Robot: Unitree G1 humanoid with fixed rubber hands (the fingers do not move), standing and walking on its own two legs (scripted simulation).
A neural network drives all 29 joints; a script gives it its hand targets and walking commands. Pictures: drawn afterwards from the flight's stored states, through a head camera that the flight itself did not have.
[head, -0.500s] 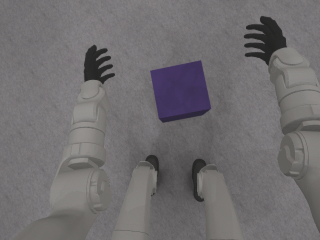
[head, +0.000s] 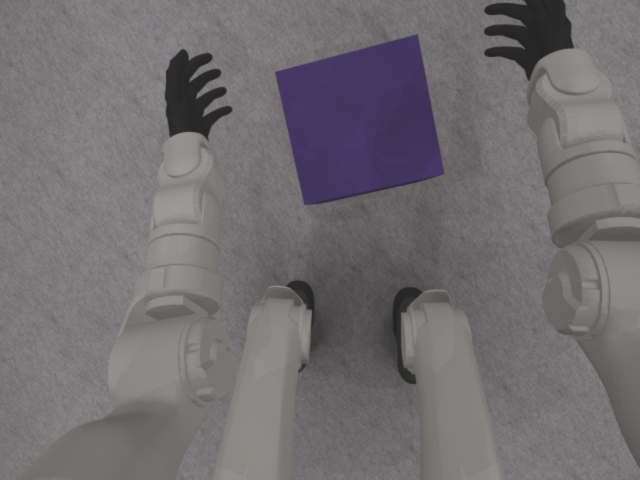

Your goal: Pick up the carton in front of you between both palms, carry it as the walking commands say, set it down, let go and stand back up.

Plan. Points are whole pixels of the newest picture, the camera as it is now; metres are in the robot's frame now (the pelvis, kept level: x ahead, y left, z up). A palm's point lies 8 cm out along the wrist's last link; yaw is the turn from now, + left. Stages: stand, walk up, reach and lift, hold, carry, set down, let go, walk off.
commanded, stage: reach and lift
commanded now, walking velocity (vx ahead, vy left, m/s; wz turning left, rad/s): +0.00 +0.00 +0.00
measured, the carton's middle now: (358, 136) +0.51 -0.01 -0.43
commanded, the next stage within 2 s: none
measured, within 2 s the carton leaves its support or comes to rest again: leaves its support in 1.36 s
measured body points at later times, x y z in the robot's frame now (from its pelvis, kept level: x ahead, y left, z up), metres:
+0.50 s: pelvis -0.05 +0.01 -0.17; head +0.34 -0.02 +0.06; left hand +0.49 +0.18 -0.36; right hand +0.54 -0.19 -0.36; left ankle +0.08 +0.14 -0.52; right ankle +0.06 -0.11 -0.52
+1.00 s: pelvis -0.05 +0.01 -0.17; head +0.33 -0.02 +0.06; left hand +0.50 +0.17 -0.36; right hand +0.53 -0.17 -0.37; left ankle +0.08 +0.14 -0.52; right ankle +0.06 -0.11 -0.52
